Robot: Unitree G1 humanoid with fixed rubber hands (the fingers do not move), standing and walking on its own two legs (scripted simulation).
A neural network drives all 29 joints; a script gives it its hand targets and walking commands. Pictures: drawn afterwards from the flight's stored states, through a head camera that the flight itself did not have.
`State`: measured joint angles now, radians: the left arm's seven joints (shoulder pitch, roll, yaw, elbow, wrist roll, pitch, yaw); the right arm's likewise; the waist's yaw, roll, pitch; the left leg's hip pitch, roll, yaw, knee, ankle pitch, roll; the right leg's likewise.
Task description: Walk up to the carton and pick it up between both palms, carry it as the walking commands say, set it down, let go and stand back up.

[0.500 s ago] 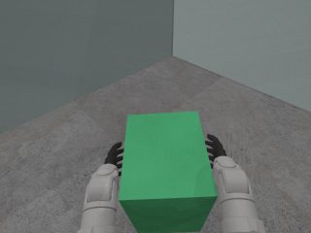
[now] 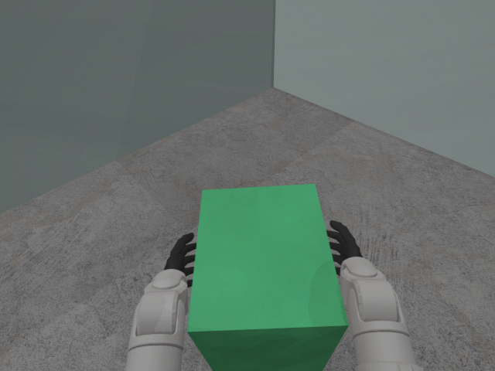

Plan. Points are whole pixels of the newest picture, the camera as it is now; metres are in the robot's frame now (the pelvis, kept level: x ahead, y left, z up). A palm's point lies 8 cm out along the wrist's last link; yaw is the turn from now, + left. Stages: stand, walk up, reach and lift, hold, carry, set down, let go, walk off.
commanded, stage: reach and lift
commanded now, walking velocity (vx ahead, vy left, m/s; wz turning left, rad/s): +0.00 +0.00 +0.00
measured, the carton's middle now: (263, 288) +0.29 -0.01 -0.03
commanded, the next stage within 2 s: hold in 0.16 s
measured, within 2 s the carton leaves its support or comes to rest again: neither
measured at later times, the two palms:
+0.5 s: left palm (176, 283) +0.27 +0.14 +0.04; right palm (352, 269) +0.28 -0.15 +0.05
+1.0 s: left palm (175, 285) +0.27 +0.14 +0.04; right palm (353, 271) +0.28 -0.15 +0.05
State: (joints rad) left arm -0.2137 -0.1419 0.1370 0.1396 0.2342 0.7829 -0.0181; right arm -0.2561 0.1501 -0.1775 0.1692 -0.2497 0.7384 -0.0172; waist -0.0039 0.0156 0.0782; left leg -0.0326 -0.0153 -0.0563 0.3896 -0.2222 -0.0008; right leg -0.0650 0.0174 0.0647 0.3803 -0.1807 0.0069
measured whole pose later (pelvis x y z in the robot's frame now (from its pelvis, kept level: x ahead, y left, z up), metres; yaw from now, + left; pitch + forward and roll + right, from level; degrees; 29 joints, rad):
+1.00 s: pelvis -0.01 +0.00 +0.00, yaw +0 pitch -8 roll +0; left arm -0.20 -0.14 0.13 0.14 0.23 0.79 -0.02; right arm -0.24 0.15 -0.16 0.16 -0.24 0.76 -0.03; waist 0.00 0.02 0.07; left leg -0.04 -0.02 -0.06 0.41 -0.22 -0.01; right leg -0.08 0.02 0.06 0.40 -0.18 0.00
